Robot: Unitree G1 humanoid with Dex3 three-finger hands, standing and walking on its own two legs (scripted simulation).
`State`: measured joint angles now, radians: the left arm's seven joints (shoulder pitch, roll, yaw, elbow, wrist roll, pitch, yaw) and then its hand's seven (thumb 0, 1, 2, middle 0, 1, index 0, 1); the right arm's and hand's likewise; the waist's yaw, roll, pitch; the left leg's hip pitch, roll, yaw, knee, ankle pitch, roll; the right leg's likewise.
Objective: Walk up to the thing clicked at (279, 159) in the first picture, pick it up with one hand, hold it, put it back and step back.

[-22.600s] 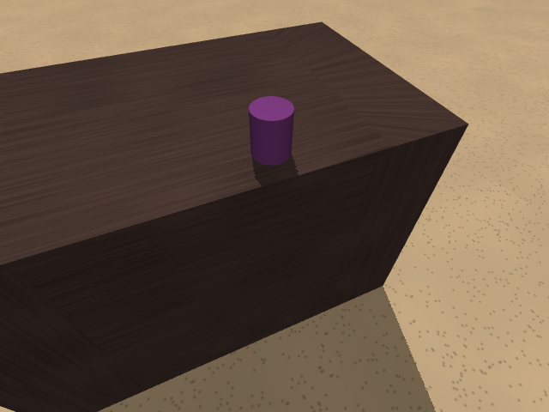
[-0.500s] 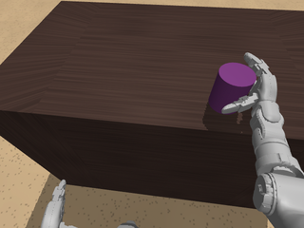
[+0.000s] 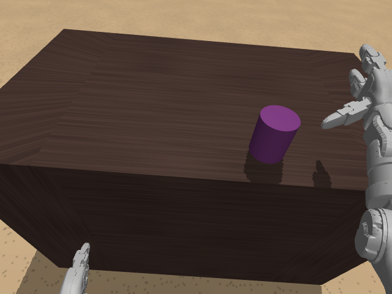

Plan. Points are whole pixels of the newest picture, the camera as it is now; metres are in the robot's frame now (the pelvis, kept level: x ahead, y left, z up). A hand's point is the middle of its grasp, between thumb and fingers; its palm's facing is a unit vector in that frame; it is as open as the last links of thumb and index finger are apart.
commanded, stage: sink last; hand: right
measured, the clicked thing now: (272, 135) +0.46 -0.15 +0.10
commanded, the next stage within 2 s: home in 1.14 s
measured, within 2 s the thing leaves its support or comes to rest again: neither
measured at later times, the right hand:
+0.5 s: hand (391, 151) +0.31 -0.28 +0.21, palm faces +0.39 +0.84 -0.37, open 17.7 cm
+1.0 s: hand out of the picture +0.15 -0.22 +0.21, palm faces +0.41 +0.82 -0.40, open 17.6 cm
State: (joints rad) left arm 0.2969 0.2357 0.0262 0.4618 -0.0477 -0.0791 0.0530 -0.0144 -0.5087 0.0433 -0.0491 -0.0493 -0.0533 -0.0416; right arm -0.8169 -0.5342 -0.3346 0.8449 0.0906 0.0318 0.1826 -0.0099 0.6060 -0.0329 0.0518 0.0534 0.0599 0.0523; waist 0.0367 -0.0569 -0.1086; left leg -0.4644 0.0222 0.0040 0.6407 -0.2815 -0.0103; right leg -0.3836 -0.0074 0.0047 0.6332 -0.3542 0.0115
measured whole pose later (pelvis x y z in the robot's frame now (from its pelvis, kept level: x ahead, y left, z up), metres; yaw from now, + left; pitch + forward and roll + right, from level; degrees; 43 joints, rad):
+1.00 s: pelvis -0.01 +0.01 +0.01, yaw -3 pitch -4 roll -1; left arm 0.31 0.23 0.20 0.50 -0.04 -0.10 0.05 -0.01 -0.50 0.06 -0.05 -0.06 -0.06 -0.05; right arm 0.47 -0.30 -0.34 -0.46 0.07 -0.26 0.00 -0.01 0.60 -0.05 0.06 0.06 0.06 0.06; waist -0.06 -0.06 0.01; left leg -0.22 0.04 0.05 0.54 -0.24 0.00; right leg -0.15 0.00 0.05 0.51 -0.28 0.02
